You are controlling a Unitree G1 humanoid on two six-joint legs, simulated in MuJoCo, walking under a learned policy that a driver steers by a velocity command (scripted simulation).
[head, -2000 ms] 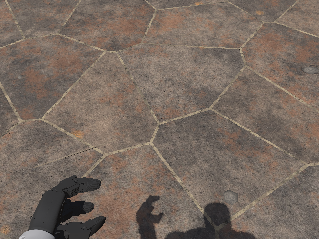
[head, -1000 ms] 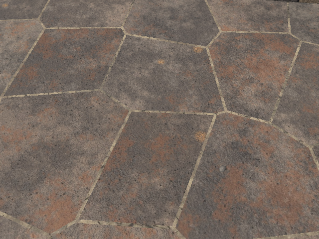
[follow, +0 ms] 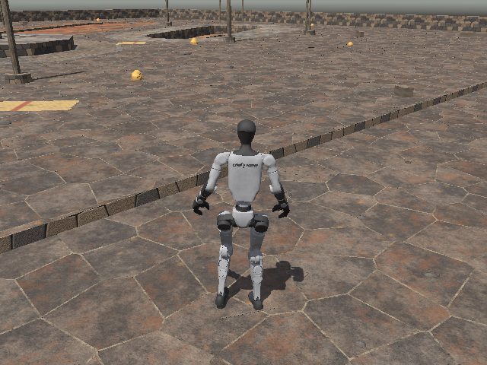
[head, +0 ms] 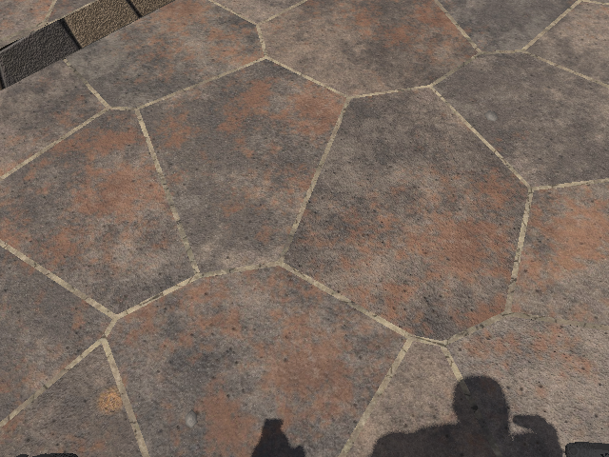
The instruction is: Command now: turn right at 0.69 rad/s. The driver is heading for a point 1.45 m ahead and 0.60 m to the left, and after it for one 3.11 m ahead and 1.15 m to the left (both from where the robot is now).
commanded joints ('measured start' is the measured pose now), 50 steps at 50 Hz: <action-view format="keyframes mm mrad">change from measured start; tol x32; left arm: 1 -40 151 41 -75 5 -11 -2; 50 -93 45 4 47 13 -89 -29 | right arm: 1 28 -104 -25 -53 1 -20 10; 50 103 -213 -53 -211 32 48 -32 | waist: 1 3 -194 -194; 6 133 213 -118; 21 -17 -248 -119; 35 -25 -139 -125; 38 -72 329 -259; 50 -21 129 -173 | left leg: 1 58 18 19 -82 6 15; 5 330 244 -179 -409 400 123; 16 233 183 -374 -353 202 237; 24 -166 89 26 458 -212 1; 35 185 81 256 -149 66 66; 38 585 458 -516 -339 697 464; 48 322 206 -285 -349 365 291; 50 274 185 -349 -411 -111 288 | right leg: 1 184 -248 273 -72 289 -147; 6 77 -29 9 106 -310 42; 22 322 -523 199 -201 450 -251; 33 275 -415 -281 -124 443 -136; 36 122 -347 -408 168 314 -5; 39 -410 -120 -148 761 -465 113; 50 -155 -47 -114 250 -76 117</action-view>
